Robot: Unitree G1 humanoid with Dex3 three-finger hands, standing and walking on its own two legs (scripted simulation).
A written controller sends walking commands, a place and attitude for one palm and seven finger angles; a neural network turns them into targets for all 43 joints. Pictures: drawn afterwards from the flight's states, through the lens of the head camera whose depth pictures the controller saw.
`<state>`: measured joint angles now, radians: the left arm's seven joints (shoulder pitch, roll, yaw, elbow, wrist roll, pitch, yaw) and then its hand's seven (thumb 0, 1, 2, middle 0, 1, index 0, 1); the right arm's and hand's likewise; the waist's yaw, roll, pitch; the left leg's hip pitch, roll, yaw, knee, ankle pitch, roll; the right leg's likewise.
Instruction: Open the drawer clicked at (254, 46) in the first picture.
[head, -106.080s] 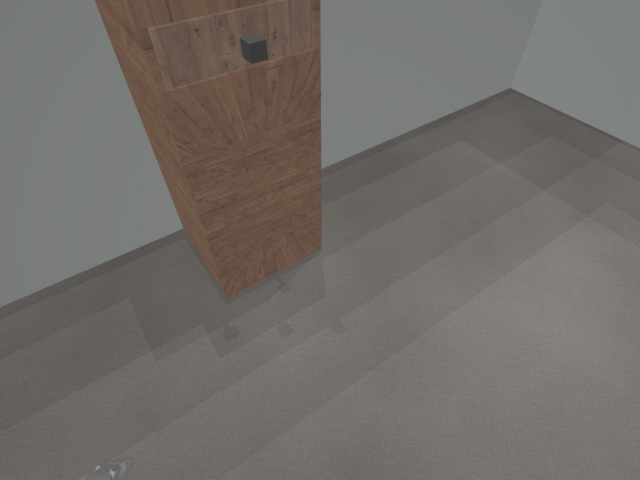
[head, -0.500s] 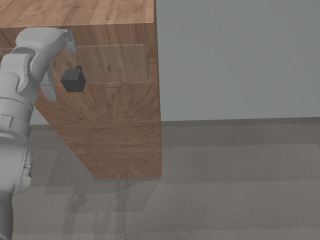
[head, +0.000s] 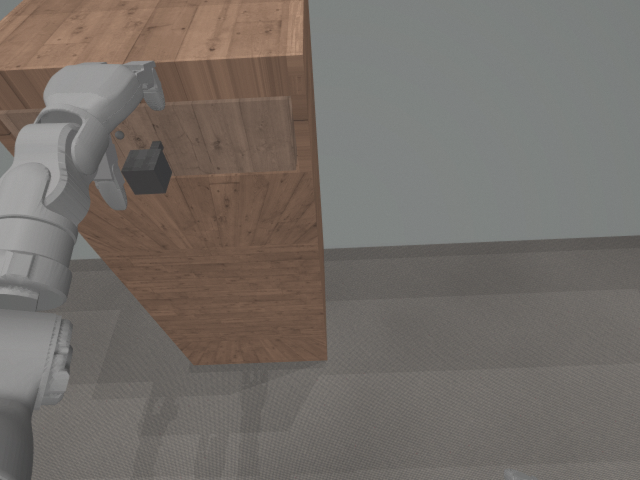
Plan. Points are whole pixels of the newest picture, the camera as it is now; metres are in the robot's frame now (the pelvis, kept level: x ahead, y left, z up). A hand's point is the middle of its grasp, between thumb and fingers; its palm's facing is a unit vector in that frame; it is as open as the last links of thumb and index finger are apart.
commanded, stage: re-aim the fingers above the handle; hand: left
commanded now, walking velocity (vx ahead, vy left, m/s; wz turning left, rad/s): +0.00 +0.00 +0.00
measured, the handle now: (151, 162) +0.50 +0.26 +0.12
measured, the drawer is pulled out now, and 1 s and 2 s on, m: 0.00 0.00 0.00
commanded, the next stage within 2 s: lower the fingers behind the handle in 0.68 s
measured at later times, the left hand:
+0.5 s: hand (105, 146) +0.45 +0.27 +0.19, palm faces -0.01 +0.02 -1.00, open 13.8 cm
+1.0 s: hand (113, 162) +0.44 +0.27 +0.17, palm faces -0.04 -0.02 -1.00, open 13.9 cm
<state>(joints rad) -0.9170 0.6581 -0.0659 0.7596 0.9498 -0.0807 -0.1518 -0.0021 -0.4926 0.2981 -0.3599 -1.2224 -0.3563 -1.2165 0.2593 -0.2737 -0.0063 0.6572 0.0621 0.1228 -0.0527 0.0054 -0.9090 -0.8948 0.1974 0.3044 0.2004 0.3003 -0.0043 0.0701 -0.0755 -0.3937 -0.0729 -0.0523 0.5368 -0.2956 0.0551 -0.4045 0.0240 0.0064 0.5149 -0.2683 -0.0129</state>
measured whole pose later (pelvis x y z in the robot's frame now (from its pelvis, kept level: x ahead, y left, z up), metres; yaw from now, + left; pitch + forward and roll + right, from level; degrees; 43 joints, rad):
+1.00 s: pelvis +0.00 +0.01 +0.00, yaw +0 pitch +8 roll -1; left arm -0.81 0.67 -0.03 0.67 0.92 -0.11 -0.19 0.00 -0.49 0.30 -0.32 -1.20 -0.32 -1.20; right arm 0.24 -0.28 0.00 0.64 0.07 0.15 -0.06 0.01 -0.91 -0.89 0.20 0.30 0.20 0.30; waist 0.00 0.05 -0.07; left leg -0.40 -0.07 -0.05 0.56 -0.31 0.06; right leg -0.40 0.02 0.01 0.52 -0.27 -0.01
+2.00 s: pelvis +0.00 -0.01 -0.01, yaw -2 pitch +12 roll -1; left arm -0.74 0.66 0.04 0.78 0.98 -0.13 0.00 0.00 -0.49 0.30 -0.32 -1.20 -0.32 -1.25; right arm 0.28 -0.29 -0.03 0.65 0.06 0.16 -0.07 0.01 -0.91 -0.89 0.20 0.30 0.20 0.30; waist -0.02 0.05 -0.10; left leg -0.49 -0.04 -0.02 0.63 -0.34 0.04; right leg -0.51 0.06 0.03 0.60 -0.30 -0.02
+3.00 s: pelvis +0.00 +0.00 -0.01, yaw -2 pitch +11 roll -1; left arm -0.70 0.62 0.01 0.76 0.99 -0.10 0.02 0.00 0.38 0.69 -0.39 -1.31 -0.32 -1.28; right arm 0.27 -0.27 -0.02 0.65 0.05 0.14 -0.07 0.00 -0.91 -0.89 0.20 0.30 0.20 0.30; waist -0.03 0.06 -0.10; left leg -0.47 -0.06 -0.02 0.62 -0.34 0.06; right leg -0.49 0.04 0.03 0.58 -0.29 -0.01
